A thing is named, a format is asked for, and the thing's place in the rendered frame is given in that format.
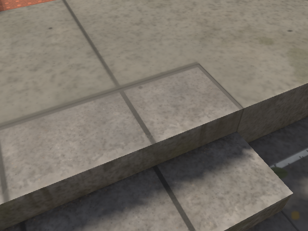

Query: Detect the stairs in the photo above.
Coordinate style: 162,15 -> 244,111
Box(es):
0,109 -> 298,231

